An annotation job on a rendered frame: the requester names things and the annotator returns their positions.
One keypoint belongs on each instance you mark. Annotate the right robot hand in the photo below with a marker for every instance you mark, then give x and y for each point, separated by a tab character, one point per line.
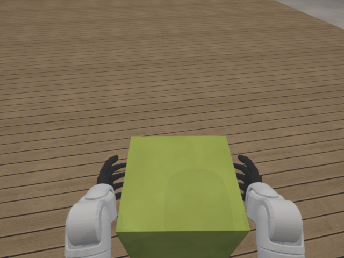
250	171

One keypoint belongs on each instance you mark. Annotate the left robot hand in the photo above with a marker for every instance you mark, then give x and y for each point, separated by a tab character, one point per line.
106	174

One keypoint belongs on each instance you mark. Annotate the carton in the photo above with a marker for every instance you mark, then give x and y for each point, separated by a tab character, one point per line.
180	199

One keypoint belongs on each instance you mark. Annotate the left robot forearm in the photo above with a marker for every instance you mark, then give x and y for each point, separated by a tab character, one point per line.
88	225

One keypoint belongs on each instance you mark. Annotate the right robot forearm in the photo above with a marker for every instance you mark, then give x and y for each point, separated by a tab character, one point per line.
279	224

